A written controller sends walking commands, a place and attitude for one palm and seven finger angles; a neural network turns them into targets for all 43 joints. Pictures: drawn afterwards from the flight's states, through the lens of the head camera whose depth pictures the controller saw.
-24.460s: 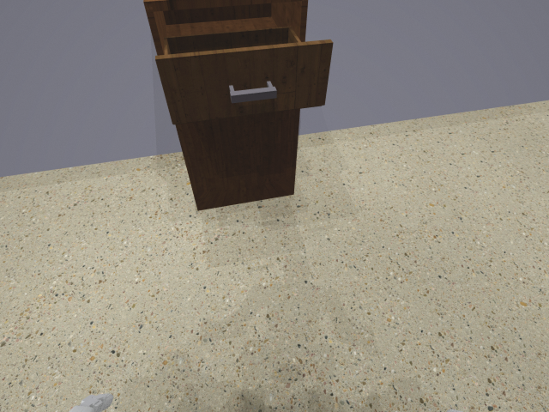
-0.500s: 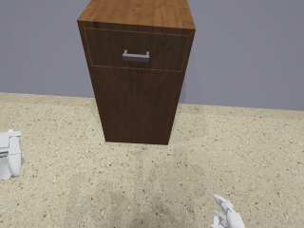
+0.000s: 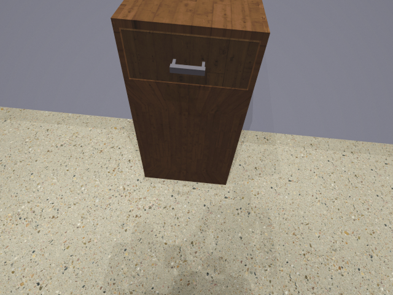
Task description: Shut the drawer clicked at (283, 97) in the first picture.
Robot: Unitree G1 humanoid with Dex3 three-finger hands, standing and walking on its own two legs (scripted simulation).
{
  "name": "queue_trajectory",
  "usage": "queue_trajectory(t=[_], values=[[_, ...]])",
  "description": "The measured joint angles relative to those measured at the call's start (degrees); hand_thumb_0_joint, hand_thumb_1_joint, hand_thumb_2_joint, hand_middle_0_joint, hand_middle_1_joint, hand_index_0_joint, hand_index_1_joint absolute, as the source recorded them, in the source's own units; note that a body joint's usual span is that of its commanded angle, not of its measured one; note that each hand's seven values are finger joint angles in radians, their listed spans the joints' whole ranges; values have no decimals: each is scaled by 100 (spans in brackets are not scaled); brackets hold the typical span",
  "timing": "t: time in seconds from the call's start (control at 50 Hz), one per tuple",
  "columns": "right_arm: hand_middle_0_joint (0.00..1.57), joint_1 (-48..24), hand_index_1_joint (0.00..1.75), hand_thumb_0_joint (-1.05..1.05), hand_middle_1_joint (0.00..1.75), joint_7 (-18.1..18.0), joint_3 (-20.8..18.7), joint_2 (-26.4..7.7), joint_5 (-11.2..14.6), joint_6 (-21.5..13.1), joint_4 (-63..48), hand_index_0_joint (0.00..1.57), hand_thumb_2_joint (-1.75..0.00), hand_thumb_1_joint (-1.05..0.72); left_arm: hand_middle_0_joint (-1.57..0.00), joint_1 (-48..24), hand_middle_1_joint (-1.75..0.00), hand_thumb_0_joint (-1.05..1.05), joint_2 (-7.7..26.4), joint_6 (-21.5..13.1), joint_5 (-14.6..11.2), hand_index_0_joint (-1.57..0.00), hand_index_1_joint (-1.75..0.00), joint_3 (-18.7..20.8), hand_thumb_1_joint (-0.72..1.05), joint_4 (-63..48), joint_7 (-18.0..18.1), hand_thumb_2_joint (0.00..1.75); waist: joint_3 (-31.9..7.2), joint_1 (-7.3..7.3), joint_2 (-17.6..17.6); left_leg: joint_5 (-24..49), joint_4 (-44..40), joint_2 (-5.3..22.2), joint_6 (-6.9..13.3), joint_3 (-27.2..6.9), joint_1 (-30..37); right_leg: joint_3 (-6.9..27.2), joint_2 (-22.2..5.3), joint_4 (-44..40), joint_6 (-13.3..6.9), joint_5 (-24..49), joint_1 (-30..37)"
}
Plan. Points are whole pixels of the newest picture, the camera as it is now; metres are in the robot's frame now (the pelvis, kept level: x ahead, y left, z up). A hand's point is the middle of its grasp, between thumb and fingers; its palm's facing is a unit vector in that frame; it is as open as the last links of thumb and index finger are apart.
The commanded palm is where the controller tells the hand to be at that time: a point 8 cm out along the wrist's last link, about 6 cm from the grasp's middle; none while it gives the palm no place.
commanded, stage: let the arm hang, fingers relaxed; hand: left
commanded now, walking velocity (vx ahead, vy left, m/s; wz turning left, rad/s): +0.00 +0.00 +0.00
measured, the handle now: (188, 66) +0.79 +0.08 +0.02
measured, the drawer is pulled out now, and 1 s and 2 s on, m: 0.00 0.00 0.00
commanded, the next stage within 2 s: look to check the result in 0.68 s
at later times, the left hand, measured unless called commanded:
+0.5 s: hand out of the picture +0.00 +0.15 -0.17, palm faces +0.00 -0.99 -0.16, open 7.2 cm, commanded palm none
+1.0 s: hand out of the picture -0.01 +0.14 -0.17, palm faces +0.02 -0.99 -0.15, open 7.4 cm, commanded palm none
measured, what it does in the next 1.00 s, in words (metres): stands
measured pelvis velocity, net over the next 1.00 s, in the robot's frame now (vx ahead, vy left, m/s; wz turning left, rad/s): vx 0.01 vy -0.01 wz -0.03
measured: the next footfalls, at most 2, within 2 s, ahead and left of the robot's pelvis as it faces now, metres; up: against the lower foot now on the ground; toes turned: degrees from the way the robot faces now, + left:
none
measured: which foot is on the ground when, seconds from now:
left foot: down 0.00-1.00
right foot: down 0.00-1.00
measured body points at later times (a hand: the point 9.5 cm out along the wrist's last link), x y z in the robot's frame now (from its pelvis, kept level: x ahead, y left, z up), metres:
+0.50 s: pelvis +0.01 +0.00 +0.01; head +0.01 -0.01 +0.46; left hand +0.00 +0.21 -0.16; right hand -0.02 -0.20 -0.16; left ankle +0.01 +0.10 -0.74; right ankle +0.01 -0.12 -0.74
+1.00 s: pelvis +0.01 -0.01 +0.01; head +0.02 -0.02 +0.45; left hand -0.01 +0.19 -0.16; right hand -0.03 -0.21 -0.16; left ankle +0.01 +0.10 -0.74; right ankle +0.01 -0.12 -0.74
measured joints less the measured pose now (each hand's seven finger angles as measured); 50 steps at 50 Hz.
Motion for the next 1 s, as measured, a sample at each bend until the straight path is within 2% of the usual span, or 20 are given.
queue_trajectory(t=[0.12, 0.24, 0.36, 0.58, 1.0], values=[[20, 60, 30, 1, 30, -26, 3, 76, 34, -37, 329, 20, -90, -91, -64, 149, -82, 1, -134, -25, -25, -65, -80, -97, 90, 691, -12, 90, -36, 9, 223, 121, -322, -51, 35, 94, 221, 91, -37, -221, 39, 98, 145], [20, 101, 30, 1, 30, -68, 24, 170, 50, -80, 651, 20, -90, -92, -41, 156, -55, 1, -335, -84, -43, -42, -54, -143, 90, 1049, 20, 90, -52, 29, 284, 182, -511, -95, 47, 160, 410, 158, -75, -253, 55, 93, 241], [20, 144, 30, 1, 30, -83, 37, 309, 60, -110, 865, 20, -90, -92, -27, 88, -39, 1, -538, -131, -49, -27, -38, -167, 91, 1214, 44, 90, -86, 10, 237, 199, -585, -87, 29, 193, 514, 192, -65, -259, 41, 83, 299], [20, 302, 30, 0, 30, -128, 15, 495, 56, -140, 1027, 20, -90, -91, -20, 87, -31, 1, -685, -167, -50, -21, -31, -139, 92, 1328, 76, 90, -111, -34, 159, 186, -584, -30, -17, 200, 539, 199, -7, -269, -6, 80, 320], [20, 337, 30, 0, 30, -160, -21, 542, 56, -153, 1051, 20, -90, -91, -19, 167, -30, 0, -774, -202, -52, -20, -30, -101, 91, 1363, 98, 90, -61, -33, 162, 167, -572, 25, -79, 175, 514, 174, 47, -251, -64, 47, 295]])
